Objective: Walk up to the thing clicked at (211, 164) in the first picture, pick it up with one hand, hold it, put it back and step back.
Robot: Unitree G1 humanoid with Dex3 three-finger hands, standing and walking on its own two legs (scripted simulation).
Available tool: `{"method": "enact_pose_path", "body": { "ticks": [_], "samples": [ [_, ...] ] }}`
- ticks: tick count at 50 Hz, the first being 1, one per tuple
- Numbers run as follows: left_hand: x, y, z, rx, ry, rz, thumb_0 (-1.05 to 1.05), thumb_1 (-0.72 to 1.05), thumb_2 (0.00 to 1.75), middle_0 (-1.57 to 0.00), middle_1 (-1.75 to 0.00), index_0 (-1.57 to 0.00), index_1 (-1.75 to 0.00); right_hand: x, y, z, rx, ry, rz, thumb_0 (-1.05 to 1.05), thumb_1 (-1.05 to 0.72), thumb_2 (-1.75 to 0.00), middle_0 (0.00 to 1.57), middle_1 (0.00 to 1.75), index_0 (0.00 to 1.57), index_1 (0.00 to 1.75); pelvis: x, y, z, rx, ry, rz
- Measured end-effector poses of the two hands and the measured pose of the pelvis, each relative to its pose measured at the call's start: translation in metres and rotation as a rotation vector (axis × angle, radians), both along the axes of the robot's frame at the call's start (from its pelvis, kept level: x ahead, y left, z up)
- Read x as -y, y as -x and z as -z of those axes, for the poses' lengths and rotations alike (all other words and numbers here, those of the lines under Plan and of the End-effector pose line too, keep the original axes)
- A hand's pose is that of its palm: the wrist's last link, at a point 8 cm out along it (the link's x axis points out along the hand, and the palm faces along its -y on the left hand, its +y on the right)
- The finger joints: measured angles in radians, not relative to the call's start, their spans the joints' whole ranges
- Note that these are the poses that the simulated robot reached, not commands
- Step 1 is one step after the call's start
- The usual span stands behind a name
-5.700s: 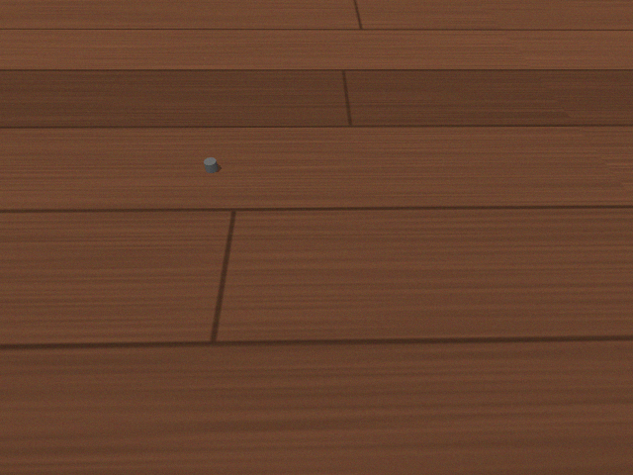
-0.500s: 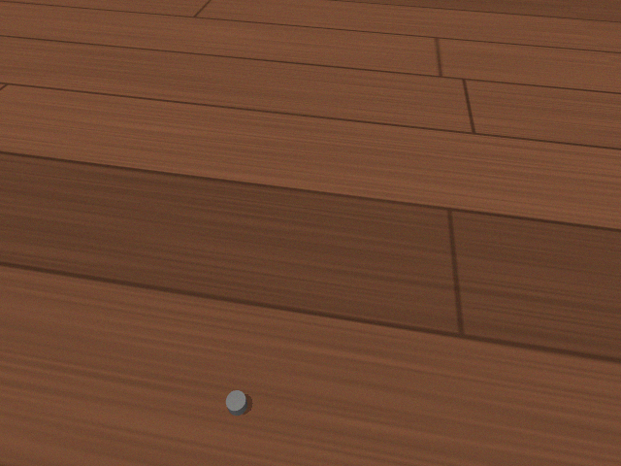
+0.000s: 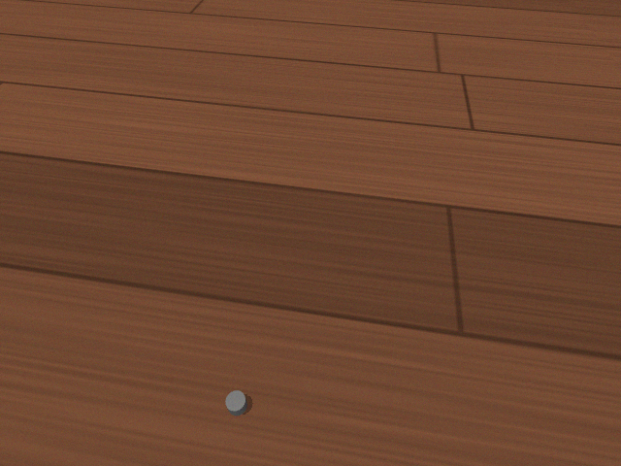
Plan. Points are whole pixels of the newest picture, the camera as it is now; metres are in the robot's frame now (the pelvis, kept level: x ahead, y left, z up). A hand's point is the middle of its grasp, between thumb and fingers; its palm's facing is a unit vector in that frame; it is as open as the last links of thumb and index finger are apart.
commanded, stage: stand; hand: left
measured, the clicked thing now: (236, 403) +0.43 +0.22 -0.76
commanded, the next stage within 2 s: none
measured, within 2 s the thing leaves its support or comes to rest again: neither
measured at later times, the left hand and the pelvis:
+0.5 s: hand out of the picture +0.07 +0.25 -0.16, palm faces -0.01 -0.94 -0.34, open 7.4 cm; pelvis +0.00 -0.01 +0.00, yaw +0 degrees
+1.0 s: hand out of the picture +0.07 +0.25 -0.16, palm faces -0.01 -0.94 -0.34, open 7.4 cm; pelvis +0.00 -0.01 +0.00, yaw +0 degrees
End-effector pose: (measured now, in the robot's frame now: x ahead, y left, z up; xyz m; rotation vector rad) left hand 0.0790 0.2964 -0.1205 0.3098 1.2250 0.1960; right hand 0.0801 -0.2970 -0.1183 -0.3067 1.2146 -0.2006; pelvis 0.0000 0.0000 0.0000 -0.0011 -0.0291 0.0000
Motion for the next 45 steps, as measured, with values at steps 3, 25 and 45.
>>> {"method": "enact_pose_path", "body": {
  "ticks": [3, 25, 45],
  "samples": [
    [0.0, -0.001, -0.001, 0.003, -0.001, 0.001, 0.01, 0.9, 0.9, -0.21, -0.3, -0.2, -0.29, 0.001, -0.001, 0.0, 0.002, 0.001, -0.002, 0.01, -0.91, -0.9, 0.21, 0.3, 0.2, 0.3, 0.001, 0.0, 0.0, 0.0, 0.0, -0.001],
    [0.004, 0.013, 0.0, -0.016, -0.002, -0.01, 0.01, 0.9, 0.9, -0.21, -0.3, -0.2, -0.29, 0.005, 0.007, 0.001, -0.017, -0.001, -0.008, 0.01, -0.91, -0.9, 0.21, 0.3, 0.2, 0.3, 0.005, 0.001, 0.0, 0.005, 0.001, -0.006],
    [0.004, 0.017, -0.001, -0.013, -0.005, -0.012, 0.01, 0.9, 0.9, -0.21, -0.3, -0.2, -0.29, 0.007, 0.009, 0.001, -0.015, -0.001, -0.014, 0.01, -0.91, -0.9, 0.21, 0.3, 0.2, 0.3, 0.007, 0.002, 0.0, 0.007, 0.0, -0.007]
  ]
}}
